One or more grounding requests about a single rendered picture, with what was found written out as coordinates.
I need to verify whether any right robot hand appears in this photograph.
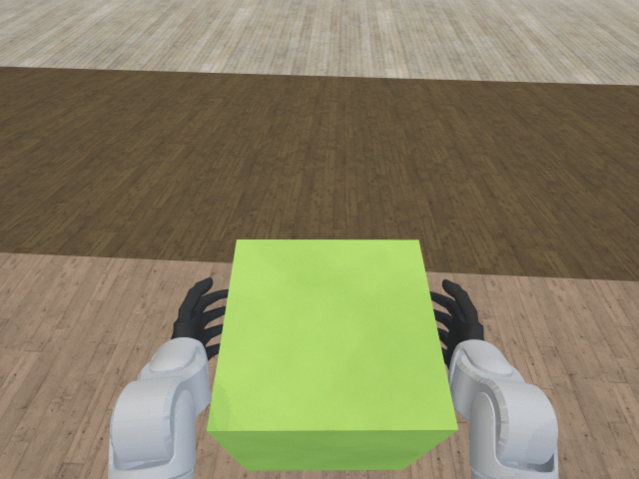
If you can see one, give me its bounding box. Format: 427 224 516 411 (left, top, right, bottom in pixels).
430 279 484 370

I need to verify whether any left robot forearm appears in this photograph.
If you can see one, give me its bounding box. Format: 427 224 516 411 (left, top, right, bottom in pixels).
108 337 211 479

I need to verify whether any right robot forearm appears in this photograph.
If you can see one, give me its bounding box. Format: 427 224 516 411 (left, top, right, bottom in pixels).
448 339 559 479

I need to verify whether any carton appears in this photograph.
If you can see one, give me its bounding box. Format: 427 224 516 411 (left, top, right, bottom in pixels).
207 239 458 471

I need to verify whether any left robot hand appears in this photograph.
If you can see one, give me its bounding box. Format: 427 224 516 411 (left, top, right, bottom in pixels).
171 277 229 361

